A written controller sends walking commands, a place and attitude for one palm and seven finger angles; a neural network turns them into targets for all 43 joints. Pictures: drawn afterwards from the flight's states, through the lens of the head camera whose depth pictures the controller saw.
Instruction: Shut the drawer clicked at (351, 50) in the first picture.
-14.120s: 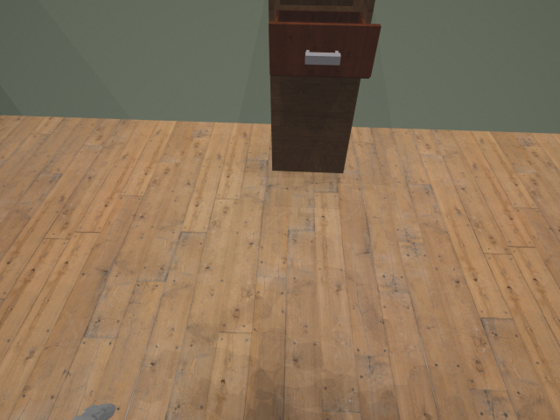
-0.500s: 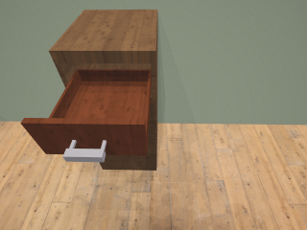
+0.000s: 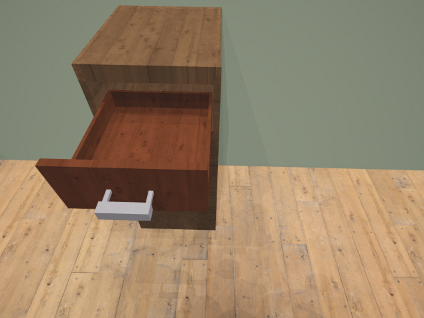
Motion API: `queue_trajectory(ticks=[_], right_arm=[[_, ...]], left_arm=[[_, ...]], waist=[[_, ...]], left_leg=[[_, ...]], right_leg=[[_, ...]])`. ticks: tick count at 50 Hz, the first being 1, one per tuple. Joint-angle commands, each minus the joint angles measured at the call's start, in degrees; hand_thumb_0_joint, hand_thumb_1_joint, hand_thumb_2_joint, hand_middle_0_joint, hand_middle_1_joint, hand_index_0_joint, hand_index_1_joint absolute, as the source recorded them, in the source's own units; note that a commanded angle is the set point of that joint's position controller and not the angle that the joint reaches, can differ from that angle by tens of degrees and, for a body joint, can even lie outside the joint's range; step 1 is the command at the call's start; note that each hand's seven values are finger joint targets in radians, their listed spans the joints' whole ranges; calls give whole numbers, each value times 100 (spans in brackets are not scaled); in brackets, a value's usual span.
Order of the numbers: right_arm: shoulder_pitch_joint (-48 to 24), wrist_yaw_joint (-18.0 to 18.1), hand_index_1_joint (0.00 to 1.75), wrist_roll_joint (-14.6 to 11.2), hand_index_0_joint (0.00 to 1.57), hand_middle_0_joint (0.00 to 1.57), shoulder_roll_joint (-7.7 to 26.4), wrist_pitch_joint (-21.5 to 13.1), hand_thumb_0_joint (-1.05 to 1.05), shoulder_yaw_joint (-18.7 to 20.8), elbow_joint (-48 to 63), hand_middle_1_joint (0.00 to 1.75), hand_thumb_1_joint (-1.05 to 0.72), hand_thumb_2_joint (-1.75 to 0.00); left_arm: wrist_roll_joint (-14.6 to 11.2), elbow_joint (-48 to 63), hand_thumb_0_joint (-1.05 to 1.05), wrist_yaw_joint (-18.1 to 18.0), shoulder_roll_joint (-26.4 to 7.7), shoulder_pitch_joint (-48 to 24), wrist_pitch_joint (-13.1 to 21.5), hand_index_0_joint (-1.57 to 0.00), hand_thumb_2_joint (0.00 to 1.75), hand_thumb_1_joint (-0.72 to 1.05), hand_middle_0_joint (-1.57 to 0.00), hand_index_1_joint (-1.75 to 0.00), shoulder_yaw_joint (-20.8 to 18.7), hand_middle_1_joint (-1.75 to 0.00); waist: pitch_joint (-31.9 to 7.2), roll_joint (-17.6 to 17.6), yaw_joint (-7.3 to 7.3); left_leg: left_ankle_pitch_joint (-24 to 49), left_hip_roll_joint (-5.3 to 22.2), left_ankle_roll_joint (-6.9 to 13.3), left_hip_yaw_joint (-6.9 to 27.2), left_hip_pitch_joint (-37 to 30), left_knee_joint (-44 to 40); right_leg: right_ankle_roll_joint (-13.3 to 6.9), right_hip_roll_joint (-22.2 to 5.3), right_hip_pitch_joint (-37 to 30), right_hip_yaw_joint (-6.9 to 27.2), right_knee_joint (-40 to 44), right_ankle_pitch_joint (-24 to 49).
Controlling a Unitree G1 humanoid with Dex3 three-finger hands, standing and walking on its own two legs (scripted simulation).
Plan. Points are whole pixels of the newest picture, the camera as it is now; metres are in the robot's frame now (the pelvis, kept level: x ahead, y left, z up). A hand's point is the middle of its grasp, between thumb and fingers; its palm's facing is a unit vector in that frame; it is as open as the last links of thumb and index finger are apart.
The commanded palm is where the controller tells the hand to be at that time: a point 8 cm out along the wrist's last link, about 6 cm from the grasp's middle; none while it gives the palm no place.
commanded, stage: look again from close up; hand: left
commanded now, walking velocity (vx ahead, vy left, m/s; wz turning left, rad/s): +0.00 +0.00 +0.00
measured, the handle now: (127, 202) +0.34 +0.20 +0.01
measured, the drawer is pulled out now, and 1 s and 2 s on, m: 0.30 0.30 0.30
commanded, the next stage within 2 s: raise the hand and make a fist in 0.32 s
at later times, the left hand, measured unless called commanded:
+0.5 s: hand out of the picture +0.08 +0.19 -0.14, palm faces +0.16 -0.96 -0.23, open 7.2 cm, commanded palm +0.12 +0.22 -0.06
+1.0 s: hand (126, 293) +0.17 +0.16 -0.01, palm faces +0.08 -1.00 -0.06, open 5.1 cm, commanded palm +0.13 +0.22 +0.00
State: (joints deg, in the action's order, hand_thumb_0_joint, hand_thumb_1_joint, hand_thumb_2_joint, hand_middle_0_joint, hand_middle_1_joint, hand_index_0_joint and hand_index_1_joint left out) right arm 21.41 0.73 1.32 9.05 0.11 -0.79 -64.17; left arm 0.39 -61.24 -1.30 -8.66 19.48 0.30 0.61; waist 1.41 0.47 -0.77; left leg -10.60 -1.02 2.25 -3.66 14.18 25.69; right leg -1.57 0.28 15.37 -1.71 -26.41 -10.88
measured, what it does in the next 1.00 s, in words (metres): lowers itself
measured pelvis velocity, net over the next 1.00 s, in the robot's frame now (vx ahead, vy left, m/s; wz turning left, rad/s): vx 0.03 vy -0.03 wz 0.07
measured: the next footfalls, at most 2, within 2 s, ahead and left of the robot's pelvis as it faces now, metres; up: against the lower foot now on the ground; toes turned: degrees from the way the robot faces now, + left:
none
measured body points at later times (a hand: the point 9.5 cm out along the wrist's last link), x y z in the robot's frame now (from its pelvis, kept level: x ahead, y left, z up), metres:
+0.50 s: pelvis +0.04 +0.01 +0.00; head +0.05 +0.01 +0.45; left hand +0.07 +0.24 -0.13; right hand +0.07 -0.22 -0.15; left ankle +0.04 +0.09 -0.74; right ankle +0.05 -0.11 -0.74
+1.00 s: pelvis +0.03 -0.03 -0.08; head +0.08 -0.02 +0.37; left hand +0.16 +0.22 -0.01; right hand +0.30 -0.21 -0.12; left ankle +0.04 +0.09 -0.74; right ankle +0.05 -0.11 -0.74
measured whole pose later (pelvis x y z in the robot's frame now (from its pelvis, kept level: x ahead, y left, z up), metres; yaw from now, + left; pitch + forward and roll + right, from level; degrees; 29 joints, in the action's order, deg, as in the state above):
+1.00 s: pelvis +0.03 -0.03 -0.08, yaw +4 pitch +13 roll -2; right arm 6.4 1.2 -1.7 10.9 -13.1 0.5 -27.8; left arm -16.0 11.6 19.8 -11.1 38.4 26.3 -8.2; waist -7.9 1.5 3.8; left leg -30.8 0.8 -0.6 3.1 46.9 65.1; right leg -4.1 0.9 44.5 -8.6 -62.0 -30.4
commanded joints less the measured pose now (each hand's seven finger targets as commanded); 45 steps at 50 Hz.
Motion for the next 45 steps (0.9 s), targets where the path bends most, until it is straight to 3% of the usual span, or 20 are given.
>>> queue_trajectory(ticks=[1,5,11,20,21,22,23,24,25,26,27,28,29,31,33,35,37,39,41,45], right_arm=[[70,34,30,-46,20,20,502,-136,0,88,172,30,-90,-90],[85,44,30,-49,20,20,464,-136,0,100,125,30,-90,-90],[6,69,30,-79,20,20,400,-220,0,72,81,30,-90,-90],[-173,102,30,-99,20,20,434,-243,0,50,3,30,-90,-90],[-765,49,30,-150,20,20,651,-237,0,94,470,30,-90,-90],[-596,325,30,-378,20,20,1623,-1026,0,236,2675,30,-90,-90],[-1156,514,30,-357,20,20,1111,-1576,0,80,2329,30,-90,-90],[-1117,434,30,-417,20,20,930,-1819,0,167,2373,30,-90,-90],[-889,393,30,-456,20,20,1020,-1909,0,127,2221,30,-90,-90],[-1004,377,30,-411,20,20,1170,-2042,0,211,2573,30,-90,-90],[-1037,341,30,-301,20,20,1266,-2123,0,272,2723,30,-90,-90],[-1052,275,30,-231,20,20,1222,-2152,0,357,2879,30,-90,-90],[-1192,183,30,-241,20,20,1183,-2150,0,434,3112,30,-90,-90],[-1326,-33,30,-198,20,20,1122,-1990,0,561,3410,30,-90,-90],[-1548,-210,30,-165,20,20,1152,-1841,0,688,3667,30,-90,-90],[-1556,-307,30,-113,20,20,1080,-1815,0,704,4034,30,-90,-90],[-1528,-310,30,-89,20,20,959,-1791,0,710,4123,30,-90,-90],[-1466,-260,30,-89,20,20,951,-1681,0,696,4143,30,-90,-90],[-1505,-161,30,-179,20,20,913,-1611,0,660,4239,30,-90,-90],[-1402,58,30,-346,20,20,1020,-1612,0,581,4447,30,-90,-90]], left_arm=[[14,188,0,-72,-509,245,109,-20,90,90,-20,-30,-61,-30],[25,128,0,-85,-432,305,117,-20,90,90,-20,-30,-51,-30],[17,36,0,-105,-345,347,164,-20,90,90,-20,-30,-11,-30],[12,-35,0,-120,-380,281,176,-20,90,90,-20,-30,0,-30],[97,-255,0,-320,-620,600,199,-20,90,90,-20,-30,-50,-30],[-1186,8861,0,-261,-1751,-3633,1401,-22,90,90,-22,-32,-589,-32],[-725,7611,0,-567,-1306,-1385,1115,-24,90,90,-24,-34,-556,-34],[-772,6546,0,-770,-150,376,291,-26,90,90,-26,-37,254,-37],[-899,6642,0,-698,396,429,153,-28,90,90,-28,-39,613,-39],[-1010,7196,0,-626,263,244,388,-30,90,90,-30,-41,554,-41],[-921,7114,0,-571,76,340,628,-32,90,90,-32,-43,395,-43],[-968,6740,0,-413,273,1081,894,-34,90,90,-34,-45,333,-45],[-1000,6442,0,-183,404,2036,1189,-36,90,90,-36,-47,261,-47],[-1152,6046,0,503,540,3093,1926,-40,90,90,-40,-52,67,-52],[-1230,6188,0,1137,91,3205,2781,-44,90,90,-44,-56,-423,-56],[-1170,7660,0,1403,-489,2861,3556,-48,90,90,-48,-60,-752,-60],[-1137,8267,0,1458,-843,2565,3952,-52,90,90,-52,-65,-999,-65],[-1267,8528,0,1421,-838,2202,4081,-56,90,90,-56,-69,-1153,-69],[-1494,8312,0,1552,-510,2231,3906,-60,90,90,-60,-73,-1046,-73],[-1691,8596,0,2032,-672,1866,3315,-68,90,90,-68,-82,-908,-82]], waist=[[450,12,84],[459,-35,89],[258,76,100],[187,-152,76],[373,-407,296],[-2585,623,-590],[-2340,1247,16],[-1281,1198,-73],[-540,678,-169],[-151,588,-237],[-92,61,-339],[-76,-628,-209],[-237,-877,79],[-501,-1575,330],[-842,-1290,409],[-1705,201,569],[-2086,927,468],[-1882,800,239],[-1564,374,50],[-1708,48,-171]], left_leg=[[-1465,634,20,929,566,-986],[-1431,642,28,926,522,-980],[-543,676,47,864,167,-893],[398,670,33,679,-290,-693],[328,775,-153,483,124,281],[470,94,-87,482,-1505,-328],[632,301,-138,440,-1373,-406],[311,387,-358,694,-563,-571],[-113,332,-281,704,-199,-458],[-510,288,-230,837,108,-220],[-717,229,-189,882,436,58],[-650,215,-196,874,750,338],[-313,177,-226,726,914,629],[159,136,-301,519,1499,1311],[311,67,-350,385,2112,1898],[826,50,-282,303,1942,2282],[1226,131,-206,357,1834,2678],[737,133,-158,475,2144,2940],[66,88,-115,507,2515,3049],[-615,72,-15,510,2790,3234]], right_leg=[[-150,-519,-10,737,688,-1312],[-135,-519,8,708,671,-1192],[-120,-545,-226,635,518,-140],[-70,-606,-338,630,507,523],[24,-835,-244,673,568,1216],[16,-204,-734,244,28,777],[-135,-36,-544,-27,-351,47],[-70,-74,109,-278,-494,-535],[-32,-57,396,-331,-453,-501],[-6,-63,604,-371,-387,-574],[3,-53,849,-415,-396,-669],[-1,-1,1039,-516,-537,-798],[-33,4,1042,-523,-681,-826],[-24,84,1371,-585,-1342,-354],[-50,38,1516,-443,-1965,272],[-122,-12,1457,-180,-2481,659],[-145,12,1896,-58,-2764,686],[-128,59,2366,12,-2831,331],[-93,84,2488,7,-2724,9],[42,-4,2318,400,-2215,-650]])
